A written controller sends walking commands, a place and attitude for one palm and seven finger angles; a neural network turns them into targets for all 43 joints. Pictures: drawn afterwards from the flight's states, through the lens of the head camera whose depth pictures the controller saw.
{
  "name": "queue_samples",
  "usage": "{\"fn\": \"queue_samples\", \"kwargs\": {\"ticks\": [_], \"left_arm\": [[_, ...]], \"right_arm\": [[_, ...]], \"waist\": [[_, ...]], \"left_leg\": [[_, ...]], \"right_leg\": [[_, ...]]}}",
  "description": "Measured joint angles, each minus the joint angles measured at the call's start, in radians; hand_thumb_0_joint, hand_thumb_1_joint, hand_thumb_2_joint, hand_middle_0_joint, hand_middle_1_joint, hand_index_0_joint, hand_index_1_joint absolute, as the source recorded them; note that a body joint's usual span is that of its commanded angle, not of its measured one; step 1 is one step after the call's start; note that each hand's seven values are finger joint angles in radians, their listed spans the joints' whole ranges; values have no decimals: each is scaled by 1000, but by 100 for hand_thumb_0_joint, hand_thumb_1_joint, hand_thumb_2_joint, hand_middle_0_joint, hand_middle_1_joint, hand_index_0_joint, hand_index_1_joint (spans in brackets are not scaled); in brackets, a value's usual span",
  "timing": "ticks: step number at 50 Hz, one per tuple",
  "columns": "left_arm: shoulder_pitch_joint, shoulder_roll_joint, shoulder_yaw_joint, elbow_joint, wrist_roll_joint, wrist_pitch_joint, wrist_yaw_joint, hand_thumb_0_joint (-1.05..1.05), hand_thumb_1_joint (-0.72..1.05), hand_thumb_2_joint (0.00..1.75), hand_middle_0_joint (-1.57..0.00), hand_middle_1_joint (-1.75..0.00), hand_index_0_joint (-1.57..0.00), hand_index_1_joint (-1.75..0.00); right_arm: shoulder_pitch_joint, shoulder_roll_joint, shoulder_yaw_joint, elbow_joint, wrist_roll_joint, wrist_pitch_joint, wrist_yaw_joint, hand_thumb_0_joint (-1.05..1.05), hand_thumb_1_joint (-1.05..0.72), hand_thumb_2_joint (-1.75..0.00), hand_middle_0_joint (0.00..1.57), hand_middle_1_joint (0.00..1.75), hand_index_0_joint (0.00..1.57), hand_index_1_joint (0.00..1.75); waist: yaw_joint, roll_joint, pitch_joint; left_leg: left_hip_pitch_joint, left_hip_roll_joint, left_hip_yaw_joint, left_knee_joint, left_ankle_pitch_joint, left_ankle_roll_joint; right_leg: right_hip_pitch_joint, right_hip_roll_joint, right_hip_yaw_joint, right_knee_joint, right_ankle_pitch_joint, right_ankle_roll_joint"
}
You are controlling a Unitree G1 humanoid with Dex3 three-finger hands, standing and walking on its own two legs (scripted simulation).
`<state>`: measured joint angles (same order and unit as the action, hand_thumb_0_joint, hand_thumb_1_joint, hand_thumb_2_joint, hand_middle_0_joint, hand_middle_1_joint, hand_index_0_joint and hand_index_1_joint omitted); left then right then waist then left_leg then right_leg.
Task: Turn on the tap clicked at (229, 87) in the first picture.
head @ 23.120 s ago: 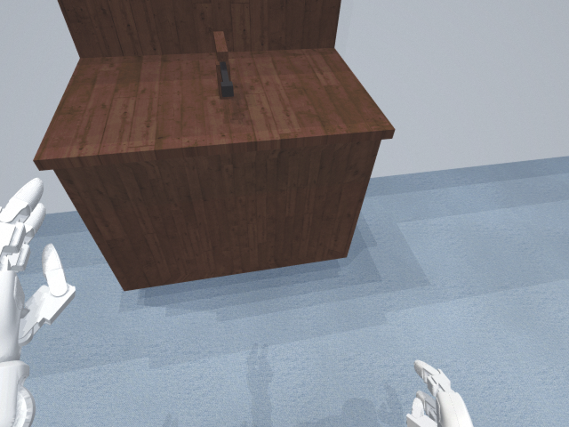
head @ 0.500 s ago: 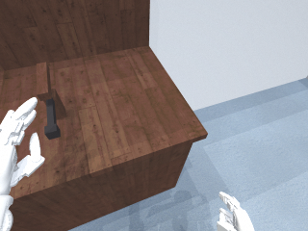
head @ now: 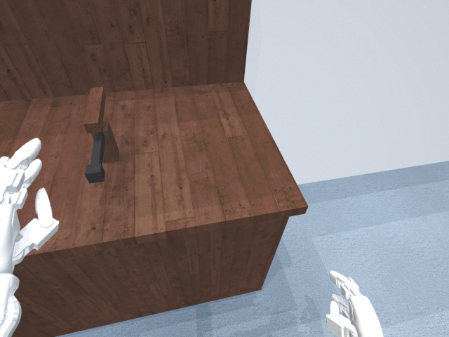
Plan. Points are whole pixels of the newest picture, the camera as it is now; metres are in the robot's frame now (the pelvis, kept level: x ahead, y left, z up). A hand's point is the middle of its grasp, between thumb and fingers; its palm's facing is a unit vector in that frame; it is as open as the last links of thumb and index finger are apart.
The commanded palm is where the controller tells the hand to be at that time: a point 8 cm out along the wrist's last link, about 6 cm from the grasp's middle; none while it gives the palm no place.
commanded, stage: turn the palm inward beside the body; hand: left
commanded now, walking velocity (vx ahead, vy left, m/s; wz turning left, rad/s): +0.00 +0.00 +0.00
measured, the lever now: (95, 173) +0.37 +0.31 +0.07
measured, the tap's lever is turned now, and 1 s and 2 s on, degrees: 0 0 0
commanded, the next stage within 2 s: reach beside the lever's end, fingers flat in 1.78 s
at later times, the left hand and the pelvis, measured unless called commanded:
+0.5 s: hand (60, 221) +0.22 +0.27 +0.14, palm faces +0.45 -0.83 -0.32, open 7.4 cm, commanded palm +0.17 +0.29 +0.16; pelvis +0.03 +0.00 -0.01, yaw +1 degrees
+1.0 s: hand (62, 244) +0.19 +0.26 +0.12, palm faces +0.45 -0.87 -0.20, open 7.4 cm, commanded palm +0.14 +0.30 +0.14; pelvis +0.01 +0.02 -0.01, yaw +2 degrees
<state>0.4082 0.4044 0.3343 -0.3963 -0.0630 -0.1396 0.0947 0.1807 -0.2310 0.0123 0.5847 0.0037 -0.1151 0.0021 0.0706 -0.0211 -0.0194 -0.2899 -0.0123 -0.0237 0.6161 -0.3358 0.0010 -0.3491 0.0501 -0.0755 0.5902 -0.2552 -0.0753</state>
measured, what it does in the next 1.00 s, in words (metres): stands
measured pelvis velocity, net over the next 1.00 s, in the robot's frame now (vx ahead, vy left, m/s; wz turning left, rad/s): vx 0.01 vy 0.02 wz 0.03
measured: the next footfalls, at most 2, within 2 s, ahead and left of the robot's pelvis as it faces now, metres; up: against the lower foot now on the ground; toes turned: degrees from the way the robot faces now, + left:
none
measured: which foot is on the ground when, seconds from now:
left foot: down 0.00-1.00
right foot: down 0.00-1.00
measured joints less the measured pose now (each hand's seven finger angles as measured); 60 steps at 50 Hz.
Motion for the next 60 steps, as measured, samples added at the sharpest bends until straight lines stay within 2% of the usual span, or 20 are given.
{"fn": "queue_samples", "kwargs": {"ticks": [2, 3, 8, 10, 12, 14, 18, 20, 24, 28, 32, 35, 38, 42, 46, 53, 60], "left_arm": [[-61, 0, 26, 37, 9, -10, 28, 2, 89, 89, -22, -30, -21, -30], [-94, -1, 32, 62, 4, 7, 28, 2, 89, 89, -21, -30, -21, -30], [-187, 5, -3, 171, -45, 186, -43, 2, 90, 89, -20, -30, -20, -30], [-179, 7, -28, 172, -55, 229, -65, 2, 90, 89, -20, -30, -20, -30], [-141, 1, -42, 135, -67, 223, -67, 2, 90, 89, -20, -30, -20, -30], [-84, -12, -43, 75, -81, 184, -55, 2, 90, 89, -20, -30, -20, -30], [18, -25, -16, -28, -90, 115, -8, 2, 89, 89, -21, -30, -21, -30], [49, -32, 3, -47, -91, 111, 10, 2, 89, 89, -21, -30, -21, -30], [76, -56, 18, -39, -101, 152, 20, 2, 89, 89, -21, -30, -21, -30], [92, -94, -27, -41, -99, 159, 11, 2, 90, 89, -20, -30, -20, -30], [107, -110, -91, -71, -83, 115, 12, 2, 90, 89, -20, -30, -20, -30], [107, -108, -112, -90, -72, 96, 28, 2, 90, 89, -21, -30, -20, -30], [103, -107, -103, -98, -78, 117, 45, 2, 90, 89, -21, -30, -21, -30], [99, -121, -89, -90, -99, 176, 55, 2, 90, 89, -21, -30, -21, -30], [101, -143, -104, -85, -108, 221, 57, 2, 90, 89, -20, -30, -20, -30], [128, -154, -136, -107, -100, 195, 82, 2, 90, 89, -20, -30, -20, -30], [144, -167, -130, -106, -123, 191, 97, 2, 90, 89, -20, -30, -20, -30]], "right_arm": [[5, -13, 3, 27, 4, 1, -5, 1, -91, -89, 20, 30, 20, 30], [5, -20, 5, 40, 9, 5, -11, 1, -91, -89, 20, 30, 20, 30], [-10, -40, 11, 76, 44, 32, -51, 1, -91, -89, 20, 30, 21, 30], [-16, -35, 8, 75, 52, 35, -57, 1, -91, -89, 20, 30, 21, 30], [-17, -23, 2, 68, 52, 32, -55, 1, -91, -89, 20, 30, 21, 30], [-9, -9, -7, 57, 48, 25, -49, 1, -91, -89, 20, 30, 21, 30], [23, -2, -20, 44, 44, 13, -34, 1, -91, -89, 20, 30, 20, 30], [38, -10, -21, 40, 47, 7, -33, 1, -91, -89, 20, 30, 20, 30], [58, -30, -21, 32, 48, -9, -45, 1, -91, -90, 20, 30, 20, 30], [61, -39, -16, 27, 44, -44, -58, 1, -91, -90, 20, 30, 20, 30], [53, -24, -5, 25, 36, -78, -61, 1, -91, -90, 20, 30, 20, 30], [47, -7, 6, 21, 31, -89, -56, 1, -91, -89, 20, 30, 20, 30], [42, 7, 16, 15, 31, -83, -51, 1, -91, -89, 20, 30, 20, 30], [38, 13, 29, 12, 37, -66, -55, 1, -91, -89, 20, 30, 21, 30], [38, 10, 37, 14, 38, -59, -65, 1, -91, -89, 20, 30, 21, 30], [39, 4, 34, 23, 29, -70, -66, 1, -91, -89, 20, 30, 21, 30], [36, -4, 30, 32, 30, -69, -69, 1, -91, -89, 20, 30, 21, 30]], "waist": [[1, 19, 2], [1, 33, 3], [-11, 96, 0], [-24, 101, -7], [-36, 93, -14], [-44, 77, -27], [-43, 53, -53], [-37, 51, -61], [-24, 60, -67], [-12, 68, -62], [-7, 59, -62], [-6, 55, -65], [-5, 59, -72], [-2, 69, -73], [3, 69, -64], [3, 57, -52], [-5, 65, -51]], "left_leg": [[-18, 1, -26, 31, -11, -5], [-24, 1, -37, 42, -15, -6], [-33, 5, -44, 57, -21, -8], [-37, 4, -35, 53, -20, -11], [-41, 5, -22, 51, -25, -15], [-46, 8, -10, 54, -34, -16], [-50, 11, 1, 68, -59, -12], [-49, 9, 0, 71, -67, -7], [-50, -1, -10, 75, -72, 4], [-52, -14, -18, 80, -73, 15], [-52, -24, -17, 83, -74, 22], [-51, -28, -14, 84, -73, 23], [-46, -29, -11, 80, -70, 25], [-37, -31, -9, 72, -63, 28], [-32, -34, -11, 66, -54, 31], [-35, -32, -15, 70, -46, 26], [-35, -27, -19, 72, -42, 21]], "right_leg": [[-2, 0, -27, 13, -11, -4], [-2, -1, -37, 18, -15, -5], [-8, 2, -44, 25, -22, 7], [-19, 1, -36, 34, -27, 13], [-34, 2, -24, 46, -34, 13], [-48, 4, -13, 58, -42, 7], [-58, 9, -2, 76, -60, -8], [-55, 8, -3, 79, -68, -6], [-49, -3, -12, 77, -76, 3], [-45, -16, -19, 78, -80, 14], [-45, -26, -18, 86, -84, 21], [-45, -30, -15, 89, -84, 24], [-41, -31, -11, 85, -80, 27], [-31, -33, -10, 74, -71, 31], [-24, -36, -12, 66, -62, 32], [-24, -34, -17, 65, -53, 28], [-23, -30, -21, 66, -49, 21]]}}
